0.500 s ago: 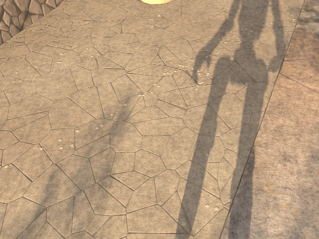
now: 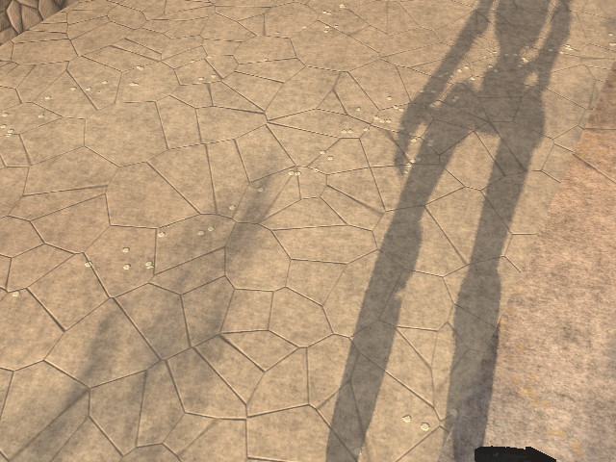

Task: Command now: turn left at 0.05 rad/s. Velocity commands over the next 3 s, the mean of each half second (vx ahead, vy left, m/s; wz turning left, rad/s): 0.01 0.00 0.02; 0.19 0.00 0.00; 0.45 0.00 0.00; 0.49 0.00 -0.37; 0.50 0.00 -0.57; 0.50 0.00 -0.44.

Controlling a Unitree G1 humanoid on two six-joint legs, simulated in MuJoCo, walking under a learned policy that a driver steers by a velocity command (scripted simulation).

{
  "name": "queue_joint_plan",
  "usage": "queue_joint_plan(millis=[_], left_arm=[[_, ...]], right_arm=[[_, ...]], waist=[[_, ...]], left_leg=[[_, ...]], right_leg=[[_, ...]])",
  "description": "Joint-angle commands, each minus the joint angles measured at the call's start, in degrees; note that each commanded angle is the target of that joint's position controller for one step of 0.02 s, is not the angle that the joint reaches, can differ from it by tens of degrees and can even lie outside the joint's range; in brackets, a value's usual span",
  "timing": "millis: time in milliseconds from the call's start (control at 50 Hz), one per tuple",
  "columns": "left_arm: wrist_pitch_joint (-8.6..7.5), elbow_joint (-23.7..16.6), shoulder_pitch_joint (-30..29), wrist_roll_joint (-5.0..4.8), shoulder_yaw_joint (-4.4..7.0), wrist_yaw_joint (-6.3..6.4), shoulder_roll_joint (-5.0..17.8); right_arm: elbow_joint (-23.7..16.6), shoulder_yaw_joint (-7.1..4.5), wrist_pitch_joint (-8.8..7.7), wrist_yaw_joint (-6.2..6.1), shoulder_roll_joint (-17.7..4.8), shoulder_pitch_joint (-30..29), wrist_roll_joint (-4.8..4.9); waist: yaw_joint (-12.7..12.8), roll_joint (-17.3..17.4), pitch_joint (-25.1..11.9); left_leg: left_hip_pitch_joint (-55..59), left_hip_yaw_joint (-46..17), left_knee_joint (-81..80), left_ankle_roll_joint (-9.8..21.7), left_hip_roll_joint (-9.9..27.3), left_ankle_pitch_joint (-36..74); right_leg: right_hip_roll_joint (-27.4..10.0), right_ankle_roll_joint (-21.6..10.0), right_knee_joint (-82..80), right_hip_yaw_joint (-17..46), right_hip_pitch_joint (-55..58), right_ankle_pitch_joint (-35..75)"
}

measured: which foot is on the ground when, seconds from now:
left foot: down 0.00-1.00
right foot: up 0.00-0.28, down 0.30-0.80, up 0.82-1.00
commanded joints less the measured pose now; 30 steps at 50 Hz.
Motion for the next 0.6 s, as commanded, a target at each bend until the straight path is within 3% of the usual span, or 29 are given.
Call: queue_joint_plan(millis=[20, 40, 80, 120, 160, 220, 260, 280, 300, 320, 340, 360, 380, 400, 420, 440, 460, 480, 500, 520, 540, 560, 600], left_arm=[[1.18, -3.6, 2.0, 0.55, 1.88, 0.71, 3.3], [1.43, -2.9, 3.5, 0.72, 2.07, 1.05, 3.2], [1.41, -2.8, 2.5, 0.53, 2.0, 1.13, 2.8], [1.05, -3.8, -1.3, 0.24, 1.47, 0.85, 1.7], [0.86, -4.3, -4.3, 0.13, 1.0, -0.01, 1.2], [1.12, -2.9, -3.4, 0.36, 1.08, -1.32, 1.5], [1.55, -1.2, -1.1, 0.85, 1.02, -1.82, 0.6], [1.78, -0.1, 1.0, 1.57, 0.87, -1.91, 0.1], [1.63, 0.6, 3.6, 2.3, 0.72, -1.94, 0.6], [0.89, -0.3, 3.5, 3.13, 0.22, -1.77, 2.6], [-0.21, -1.2, 0.6, 3.26, -0.09, -2.45, 3.8], [-0.93, -0.5, -3.0, 2.84, 1.98, -2.43, 9.3], [-1.44, -1.3, -6.6, 2.18, 1.1, -1.91, 5.0], [-1.64, -1.6, -9.1, 2.72, -0.03, -1.18, 2.9], [-1.74, -2.0, -11.4, 2.48, -0.61, -0.6, 1.9], [-1.65, -0.9, -10.4, 1.47, -0.05, -0.31, 2.6], [-1.69, 1.4, -4.8, 1.18, 0.32, -0.17, 2.1], [-2.0, 2.9, 1.1, 1.22, 0.78, -0.13, 1.9], [-1.52, 3.3, 3.6, 1.24, 1.13, 0.01, 1.8], [-0.99, 3.9, 3.3, 1.33, 0.96, 0.16, 1.1], [-0.46, 4.1, 3.1, 1.31, 0.48, 0.23, -0.7], [0.16, 4.6, 3.3, 1.4, 0.24, 0.3, -1.2], [0.92, 5.0, 4.1, 1.77, 0.27, 0.23, -0.6]], right_arm=[[0.1, -2.74, -2.38, 0.01, -6.7, 1.3, 0.77], [0.7, -2.91, -2.42, 0.13, -5.9, -0.6, 1.35], [1.9, -2.86, -2.31, -0.2, -4.6, -0.8, 1.15], [2.9, -3.35, -1.88, -1.18, -5.6, 0.7, 0.61], [4.0, -3.88, -1.0, -2.5, -7.0, 2.8, 0.47], [5.0, -3.97, 0.3, -3.81, -7.3, 2.7, 0.6], [6.2, -3.42, 0.95, -3.91, -5.7, 2.8, 0.49], [7.2, -2.6, 0.98, -3.67, -3.2, 3.8, -0.12], [7.5, -1.79, 0.79, -3.25, -0.4, 3.8, -0.67], [8.4, -1.21, 0.35, -2.44, 1.8, 5.6, -0.48], [9.3, -2.17, -0.1, -1.71, -0.7, 11.2, 0.72], [7.7, -2.39, -0.57, -1.6, -4.0, 11.6, 2.21], [7.7, -3.71, -0.13, -2.23, -7.7, 4.9, 2.44], [7.8, -4.09, 0.56, -3.0, -7.8, 0.8, 1.93], [8.8, -3.65, 1.07, -3.17, -5.5, 1.7, 1.09], [9.9, -2.94, 0.96, -2.73, -3.4, 3.8, 0.04], [11.2, -2.69, 0.73, -2.31, -2.8, 5.2, -0.59], [11.5, -3.31, 0.56, -1.93, -5.7, 4.9, -0.67], [11.8, -3.19, 0.55, -1.67, -5.2, 3.8, 0.34], [12.4, -2.57, 0.37, -1.44, -2.9, 4.1, 1.05], [13.0, -2.11, 0.18, -1.2, -1.7, 4.7, 1.13], [13.3, -2.02, -0.08, -0.88, -1.8, 4.7, 1.06], [13.7, -1.77, -0.33, -0.62, -1.7, 4.5, 0.62]], waist=[[0.6, 4.6, -0.4], [1.9, 5.6, -0.6], [2.1, 6.9, -1.8], [0.7, 7.0, -3.5], [-1.1, 6.7, -4.5], [-0.7, 5.8, -3.2], [0.0, 5.7, -1.7], [0.3, 5.0, -2.1], [0.5, 1.4, -1.8], [-0.5, -10.3, -2.3], [-4.2, -12.6, -3.0], [-4.7, -18.5, -3.1], [-3.1, -12.0, 2.8], [-2.6, -8.0, 4.8], [-4.1, -6.1, 4.2], [-4.7, -5.7, 3.3], [-3.4, -6.2, 2.1], [-0.8, -2.3, 1.1], [0.6, 2.7, -1.2], [-0.3, 1.3, -2.4], [-0.6, -0.2, -3.7], [-0.9, -1.4, -3.8], [-0.9, -0.2, -4.0]], left_leg=[[7.3, -18.8, -24.3, 10.9, 12.6, 26.1], [6.1, -15.6, -24.6, 10.0, 11.1, 24.5], [4.9, -11.5, -24.1, 10.3, 9.7, 25.9], [6.0, -10.7, -22.7, 11.3, 9.6, 23.2], [5.8, -11.7, -21.2, 11.9, 9.7, 13.5], [-0.2, -13.0, -17.7, 11.0, 9.0, -2.0], [-5.0, -11.7, -12.6, 8.5, 7.2, -8.2], [-6.8, -10.4, -7.6, 6.4, 5.8, -9.3], [-10.6, -8.6, 2.3, 3.1, 3.8, -11.0], [-16.4, -3.9, 22.7, -2.0, 0.3, -18.9], [-14.4, -4.3, 31.6, -4.4, 1.0, -23.7], [-9.7, -5.4, 26.6, -5.2, 4.5, -14.6], [-9.8, -5.5, 26.4, -5.2, 4.7, -10.9], [-9.1, -5.6, 25.2, -4.7, 4.6, -10.5], [-5.7, -5.5, 18.5, -4.7, 5.5, -10.4], [-0.4, -4.3, 8.8, -4.1, 5.4, -5.3], [5.3, -3.8, 1.8, -3.3, 3.8, 0.5], [5.4, -7.4, 0.6, -1.4, 4.2, 11.7], [2.9, -7.8, 0.9, 1.2, 3.9, 11.1], [1.2, -7.9, 0.8, 1.7, 3.9, 9.2], [0.6, -8.1, 0.9, 1.6, 4.1, 7.6], [0.0, -8.2, 0.6, 1.6, 4.1, 5.3], [-0.2, -7.7, 0.3, 1.6, 3.8, 2.2]], right_leg=[[-2.4, 2.0, 9.5, 2.6, -9.4, -5.5], [-2.8, 2.8, 6.7, 1.8, -7.2, -2.2], [-3.0, 3.6, -0.7, -0.3, -3.5, 3.5], [-3.8, 3.8, -9.8, -0.8, -1.5, 7.2], [-4.0, 3.5, -16.7, -1.1, 0.2, 11.7], [-3.2, 1.9, -26.5, -3.0, 6.1, 20.5], [-1.9, 0.5, -33.6, -6.0, 12.6, 23.4], [-2.0, 0.1, -34.5, -7.0, 15.6, 22.4], [-5.8, -1.3, -33.1, -2.7, 17.7, 27.2], [-14.8, -5.0, -29.7, 6.3, 17.9, 46.4], [-21.5, -12.5, -28.5, 9.5, 11.8, 56.3], [-26.4, -19.5, -36.5, 19.0, 2.9, 28.3], [-23.2, -17.9, -39.7, 17.1, -0.8, 17.3], [-21.4, -15.4, -40.3, 15.6, -3.1, 14.9], [-19.4, -12.9, -39.1, 12.4, -3.2, 15.9], [-16.6, -10.4, -37.7, 8.4, -3.3, 19.1], [-13.5, -8.7, -37.1, 4.8, -3.2, 24.6], [-9.9, -6.7, -34.7, 2.4, 0.3, 26.9], [-7.7, -4.7, -33.3, -1.1, 4.4, 30.2], [-7.5, -3.9, -31.9, -2.2, 8.0, 34.0], [-8.0, -3.8, -30.9, -2.2, 10.1, 37.7], [-7.9, -4.1, -30.2, -2.3, 10.9, 38.7], [-7.8, -4.3, -30.6, -2.6, 10.6, 36.1]])
Next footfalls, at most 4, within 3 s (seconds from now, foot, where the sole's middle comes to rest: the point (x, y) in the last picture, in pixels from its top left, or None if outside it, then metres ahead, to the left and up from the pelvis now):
0.30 right None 0.04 -0.13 -0.81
1.24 right None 0.47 -0.14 -0.73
1.84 left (290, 335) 0.77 0.08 -0.73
2.40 right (415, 270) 0.97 -0.24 -0.73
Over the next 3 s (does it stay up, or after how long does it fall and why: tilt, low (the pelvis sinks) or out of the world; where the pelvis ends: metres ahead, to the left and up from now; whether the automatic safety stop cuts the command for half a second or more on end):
stays up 1.17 -0.24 0.04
